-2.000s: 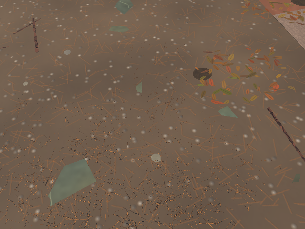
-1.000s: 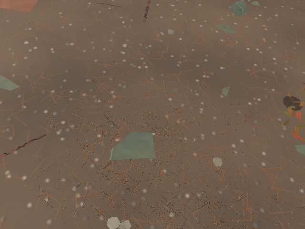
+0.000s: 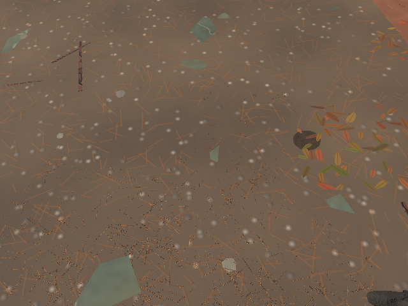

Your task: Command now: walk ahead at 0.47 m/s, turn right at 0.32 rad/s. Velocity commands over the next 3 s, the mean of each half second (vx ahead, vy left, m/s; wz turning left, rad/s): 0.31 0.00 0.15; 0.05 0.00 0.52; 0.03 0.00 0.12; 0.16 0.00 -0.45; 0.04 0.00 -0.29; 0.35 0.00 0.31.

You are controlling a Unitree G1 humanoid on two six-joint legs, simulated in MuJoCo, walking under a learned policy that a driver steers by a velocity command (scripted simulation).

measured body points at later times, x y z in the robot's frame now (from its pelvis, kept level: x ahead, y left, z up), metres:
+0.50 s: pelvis +0.25 +0.04 -0.01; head +0.30 +0.05 +0.44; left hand +0.40 +0.32 -0.10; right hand +0.39 -0.23 -0.12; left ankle +0.30 +0.12 -0.75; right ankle +0.34 -0.13 -0.69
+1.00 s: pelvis +0.32 +0.00 -0.01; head +0.36 +0.01 +0.44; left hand +0.34 +0.32 -0.10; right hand +0.57 -0.18 -0.11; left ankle +0.26 +0.13 -0.70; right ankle +0.39 -0.10 -0.75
